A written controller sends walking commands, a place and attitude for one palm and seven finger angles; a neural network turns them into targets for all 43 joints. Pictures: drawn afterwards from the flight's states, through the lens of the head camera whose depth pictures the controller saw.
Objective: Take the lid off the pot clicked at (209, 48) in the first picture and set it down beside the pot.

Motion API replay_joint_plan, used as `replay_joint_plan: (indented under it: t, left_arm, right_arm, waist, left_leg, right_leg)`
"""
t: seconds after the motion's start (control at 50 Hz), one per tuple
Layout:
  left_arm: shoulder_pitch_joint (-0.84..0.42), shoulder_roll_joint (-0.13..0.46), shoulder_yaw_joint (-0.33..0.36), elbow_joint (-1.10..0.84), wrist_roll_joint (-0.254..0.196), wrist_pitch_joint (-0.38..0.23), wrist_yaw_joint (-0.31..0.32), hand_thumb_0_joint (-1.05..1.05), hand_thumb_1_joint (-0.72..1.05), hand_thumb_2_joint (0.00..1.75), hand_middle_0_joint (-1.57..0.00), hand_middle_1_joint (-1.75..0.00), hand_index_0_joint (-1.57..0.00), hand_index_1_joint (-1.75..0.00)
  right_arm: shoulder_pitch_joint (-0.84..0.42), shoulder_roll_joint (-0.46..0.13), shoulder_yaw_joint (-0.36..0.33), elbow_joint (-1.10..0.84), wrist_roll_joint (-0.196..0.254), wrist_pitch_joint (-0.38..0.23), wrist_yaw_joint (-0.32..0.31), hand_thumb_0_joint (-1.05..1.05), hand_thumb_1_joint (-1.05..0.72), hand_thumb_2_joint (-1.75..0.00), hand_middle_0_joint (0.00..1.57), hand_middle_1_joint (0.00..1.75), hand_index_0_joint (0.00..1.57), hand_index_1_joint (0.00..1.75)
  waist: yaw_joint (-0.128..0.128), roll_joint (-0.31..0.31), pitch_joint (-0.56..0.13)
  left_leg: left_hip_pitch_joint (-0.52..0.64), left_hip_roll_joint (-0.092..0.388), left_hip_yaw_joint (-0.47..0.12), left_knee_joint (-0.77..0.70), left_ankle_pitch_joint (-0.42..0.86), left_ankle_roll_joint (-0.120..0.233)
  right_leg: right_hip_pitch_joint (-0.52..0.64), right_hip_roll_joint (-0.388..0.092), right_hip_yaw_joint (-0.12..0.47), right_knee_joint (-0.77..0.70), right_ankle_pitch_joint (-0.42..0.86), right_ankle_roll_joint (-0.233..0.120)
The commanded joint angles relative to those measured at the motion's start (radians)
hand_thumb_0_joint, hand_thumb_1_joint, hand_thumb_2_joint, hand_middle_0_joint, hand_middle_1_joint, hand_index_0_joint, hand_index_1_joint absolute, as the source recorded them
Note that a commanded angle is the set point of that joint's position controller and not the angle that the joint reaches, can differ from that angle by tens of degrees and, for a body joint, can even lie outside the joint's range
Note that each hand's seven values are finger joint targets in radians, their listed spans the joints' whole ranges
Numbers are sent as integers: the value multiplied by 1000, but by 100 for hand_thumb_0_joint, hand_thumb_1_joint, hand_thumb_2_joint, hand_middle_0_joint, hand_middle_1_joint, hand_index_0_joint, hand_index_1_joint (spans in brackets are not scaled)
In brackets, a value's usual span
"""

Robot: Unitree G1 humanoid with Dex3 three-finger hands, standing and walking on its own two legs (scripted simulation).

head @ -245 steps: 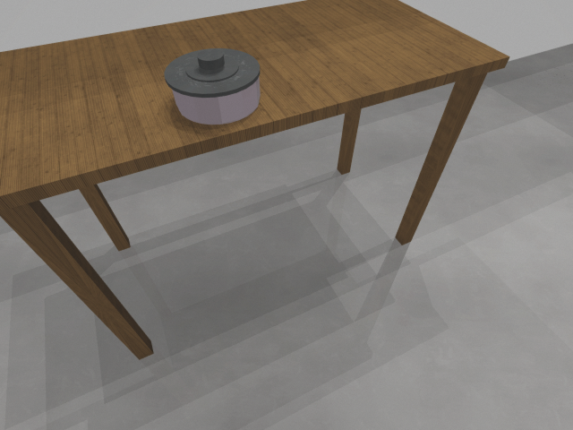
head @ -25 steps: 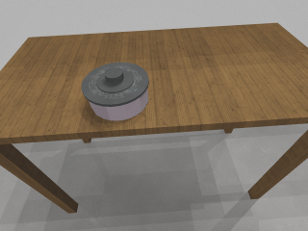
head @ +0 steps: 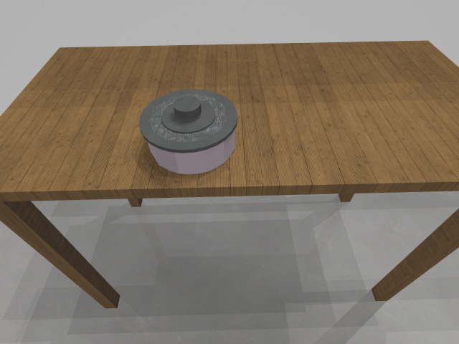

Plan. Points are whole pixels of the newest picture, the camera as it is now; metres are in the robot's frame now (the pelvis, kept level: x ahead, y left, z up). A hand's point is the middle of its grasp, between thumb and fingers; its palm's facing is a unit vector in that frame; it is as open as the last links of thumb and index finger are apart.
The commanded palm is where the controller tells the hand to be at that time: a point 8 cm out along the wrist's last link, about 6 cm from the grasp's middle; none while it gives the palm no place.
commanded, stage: lift the closed hand beside the body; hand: left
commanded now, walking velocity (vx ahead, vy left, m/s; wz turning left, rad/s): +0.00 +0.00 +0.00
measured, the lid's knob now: (187, 107) +0.50 +0.13 +0.16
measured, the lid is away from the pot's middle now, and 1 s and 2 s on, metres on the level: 0.00 0.00 0.00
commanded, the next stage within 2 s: raise the hand higher, near the body in 0.54 s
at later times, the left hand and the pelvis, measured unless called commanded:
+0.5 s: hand (52, 343) +0.11 +0.25 +0.06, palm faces +0.29 -0.91 -0.29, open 3.2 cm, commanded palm +0.06 +0.29 +0.10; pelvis -0.03 +0.04 +0.00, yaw +1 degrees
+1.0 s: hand out of the picture +0.13 +0.28 +0.15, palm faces +0.38 -0.82 -0.43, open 3.1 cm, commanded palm +0.07 +0.31 +0.18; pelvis -0.03 +0.04 +0.01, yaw +0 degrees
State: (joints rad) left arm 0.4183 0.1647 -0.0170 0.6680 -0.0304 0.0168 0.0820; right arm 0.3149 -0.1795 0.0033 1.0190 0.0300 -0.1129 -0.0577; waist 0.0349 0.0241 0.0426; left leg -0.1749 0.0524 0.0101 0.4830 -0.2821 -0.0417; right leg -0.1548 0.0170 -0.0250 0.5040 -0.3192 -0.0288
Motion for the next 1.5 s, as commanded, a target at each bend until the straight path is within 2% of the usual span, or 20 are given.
replay_joint_plan:
  t: [0.0,0.04,0.06,0.08,0.14,0.2,0.26,0.36,0.4,0.46,0.58,0.68,0.78,0.82,0.86,0.92,0.98,1.18,1.24,1.48]
  left_arm:
    - [85,-32,-59,-383,19,11,57,0,90,90,-42,-54,-42,-54]
    - [151,38,24,-355,47,-13,36,0,90,90,-51,-64,-51,-64]
    - [215,67,61,-417,45,-29,24,0,90,90,-55,-68,-55,-68]
    - [313,106,119,-485,32,-44,20,0,90,90,-60,-73,-60,-73]
    - [226,124,100,-785,20,-98,-4,0,90,90,-73,-88,-73,-88]
    - [167,133,122,-821,13,-126,-14,0,90,90,-86,-102,-86,-102]
    - [122,151,132,-1015,8,-159,-18,0,90,90,-99,-116,-99,-116]
    - [133,161,147,-1156,7,-157,-12,0,90,90,-121,-140,-121,-140]
    - [150,168,164,-1181,7,-154,-8,0,90,90,-130,-150,-130,-150]
    - [161,205,208,-1251,12,-152,0,0,90,90,-130,-150,-130,-150]
    - [238,272,328,-1306,12,-151,14,0,90,90,-130,-150,-130,-150]
    - [284,225,298,-1326,15,-158,7,0,90,90,-130,-150,-130,-150]
    - [227,316,402,-1382,13,-180,28,0,90,90,-130,-150,-130,-150]
    - [230,283,381,-1356,9,-186,26,0,90,90,-130,-150,-130,-150]
    - [182,291,374,-1411,9,-195,24,0,90,90,-130,-150,-130,-150]
    - [188,302,407,-1369,0,-198,28,0,90,90,-130,-150,-130,-150]
    - [142,335,441,-1414,-5,-208,28,0,90,90,-130,-150,-130,-150]
    - [86,355,484,-1421,-25,-221,20,0,90,90,-130,-150,-130,-150]
    - [28,335,454,-1444,-22,-229,16,0,90,90,-130,-150,-130,-150]
    - [-18,363,515,-1429,-38,-234,16,0,90,90,-130,-150,-130,-150]
  right_arm:
    - [-190,-139,-31,-260,8,-202,-4,0,-90,-90,20,30,20,30]
    - [-197,-153,-66,-308,-15,-184,14,0,-90,-90,20,30,20,30]
    - [-215,-147,-71,-349,-17,-173,19,0,-90,-90,20,30,20,30]
    - [-246,-140,-80,-393,-11,-168,20,0,-90,-90,20,30,20,30]
    - [-273,-123,-59,-514,-10,-159,17,0,-90,-90,20,30,20,30]
    - [-265,-121,-55,-559,-11,-132,0,0,-90,-90,20,30,20,30]
    - [-233,-113,-39,-601,-24,-133,-10,0,-90,-90,20,30,20,30]
    - [-225,-117,-23,-623,-35,-131,-17,0,-90,-90,20,30,20,30]
    - [-238,-118,-18,-624,-37,-133,-15,0,-90,-90,20,30,20,30]
    - [-237,-116,-13,-618,-38,-137,-16,0,-90,-90,20,30,20,30]
    - [-280,-111,-13,-594,-34,-148,-8,0,-90,-90,20,30,20,30]
    - [-282,-114,-19,-578,-32,-163,1,0,-90,-90,20,30,20,30]
    - [-279,-119,-21,-569,-31,-170,-14,0,-90,-90,20,30,20,30]
    - [-274,-112,-21,-562,-29,-167,-19,0,-90,-90,20,30,20,30]
    - [-271,-121,-21,-568,-29,-169,-19,0,-90,-90,20,30,20,30]
    - [-269,-118,-26,-557,-30,-165,-22,0,-90,-90,20,30,20,30]
    - [-275,-127,-29,-561,-34,-165,-23,0,-90,-90,20,30,20,30]
    - [-282,-131,-33,-555,-38,-141,-20,0,-90,-90,20,30,20,30]
    - [-279,-129,-24,-549,-41,-137,-20,0,-90,-90,20,30,20,30]
    - [-287,-133,-27,-530,-46,-123,-10,0,-90,-90,20,30,20,30]
  waist:
    - [-14,-32,-76]
    - [-3,-207,-1]
    - [17,-223,5]
    - [45,-199,-19]
    - [21,-95,19]
    - [-6,-105,101]
    - [-1,32,6]
    - [3,65,-39]
    - [5,31,-26]
    - [22,87,-35]
    - [48,62,-36]
    - [46,4,-28]
    - [57,31,-32]
    - [53,5,-13]
    - [48,54,-22]
    - [50,1,-3]
    - [51,58,-21]
    - [53,11,-27]
    - [46,59,-28]
    - [57,-1,-64]
  left_leg:
    - [88,-37,-1,-47,397,62]
    - [5,-32,-1,-55,277,66]
    - [-12,-33,2,-65,229,63]
    - [-10,-31,11,-72,209,56]
    - [7,-46,34,-79,122,55]
    - [-11,-56,46,-70,14,58]
    - [51,-59,43,-82,22,62]
    - [69,-48,20,-100,53,61]
    - [51,-45,7,-106,53,59]
    - [57,-36,-11,-121,92,55]
    - [35,-24,-33,-133,103,47]
    - [43,-20,-32,-132,127,51]
    - [51,-31,-21,-133,90,49]
    - [54,-30,-15,-135,104,52]
    - [78,-33,-9,-132,114,53]
    - [82,-34,-3,-135,118,53]
    - [109,-43,14,-126,126,53]
    - [149,-45,25,-123,195,58]
    - [158,-49,26,-125,204,58]
    - [181,-45,24,-125,261,57]
  right_leg:
    - [-23,-49,-58,-84,423,24]
    - [-86,-47,-69,-100,300,39]
    - [-81,-47,-58,-110,233,39]
    - [-47,-50,-53,-119,207,34]
    - [-87,-47,-21,-163,74,33]
    - [-170,-40,-9,-225,-54,39]
    - [-119,-36,-8,-201,-22,28]
    - [-62,-23,-25,-170,54,24]
    - [-54,-18,-36,-168,62,24]
    - [-16,-16,-35,-145,105,17]
    - [15,-2,-39,-130,115,16]
    - [10,2,-42,-131,129,22]
    - [14,3,-25,-161,100,21]
    - [10,-4,-27,-166,103,21]
    - [8,-4,-17,-176,110,21]
    - [2,0,-19,-196,106,22]
    - [0,2,-5,-221,115,25]
    - [18,7,3,-254,183,29]
    - [25,-1,4,-254,191,28]
    - [50,7,-5,-242,269,30]
